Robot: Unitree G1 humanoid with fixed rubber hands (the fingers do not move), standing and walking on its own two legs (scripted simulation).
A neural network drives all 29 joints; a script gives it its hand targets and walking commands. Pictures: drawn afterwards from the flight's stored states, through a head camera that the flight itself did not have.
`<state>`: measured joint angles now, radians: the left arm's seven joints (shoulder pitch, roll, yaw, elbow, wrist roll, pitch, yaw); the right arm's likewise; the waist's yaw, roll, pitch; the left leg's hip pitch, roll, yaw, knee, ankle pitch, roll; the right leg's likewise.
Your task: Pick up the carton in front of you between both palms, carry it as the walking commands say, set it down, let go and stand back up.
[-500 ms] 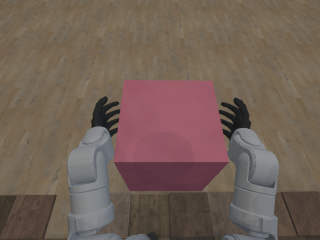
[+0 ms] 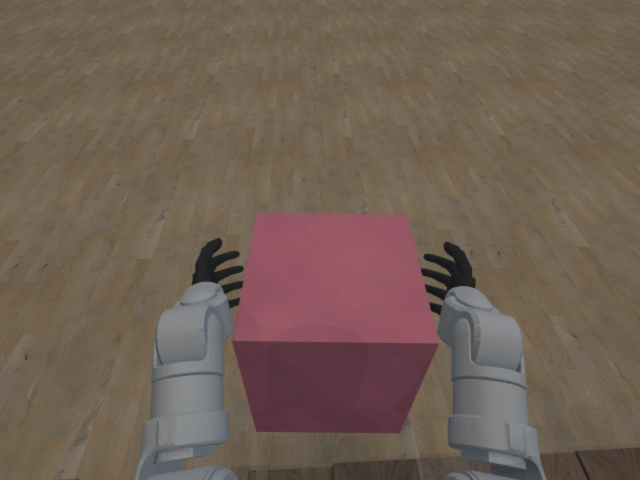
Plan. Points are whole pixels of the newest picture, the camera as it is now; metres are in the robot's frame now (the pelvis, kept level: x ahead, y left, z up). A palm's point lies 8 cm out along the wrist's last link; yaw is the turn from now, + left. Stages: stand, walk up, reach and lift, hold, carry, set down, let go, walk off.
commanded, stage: carry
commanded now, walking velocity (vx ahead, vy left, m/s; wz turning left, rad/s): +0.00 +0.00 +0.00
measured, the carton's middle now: (330, 326) +0.33 +0.01 +0.00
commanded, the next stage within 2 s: none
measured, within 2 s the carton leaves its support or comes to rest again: neither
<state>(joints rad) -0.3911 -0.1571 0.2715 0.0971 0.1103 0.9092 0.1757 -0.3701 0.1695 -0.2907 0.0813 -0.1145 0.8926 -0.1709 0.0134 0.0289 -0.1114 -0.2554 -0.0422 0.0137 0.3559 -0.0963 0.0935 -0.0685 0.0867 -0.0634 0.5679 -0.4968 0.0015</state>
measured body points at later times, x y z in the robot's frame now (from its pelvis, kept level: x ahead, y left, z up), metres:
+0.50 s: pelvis -0.01 +0.00 -0.01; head -0.04 +0.00 +0.44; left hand +0.32 +0.15 +0.09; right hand +0.32 -0.16 +0.09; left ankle +0.01 +0.07 -0.76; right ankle -0.16 -0.08 -0.71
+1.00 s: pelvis -0.03 +0.02 -0.01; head -0.05 +0.04 +0.44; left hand +0.31 +0.18 +0.09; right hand +0.30 -0.14 +0.09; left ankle +0.01 +0.07 -0.76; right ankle -0.16 -0.09 -0.71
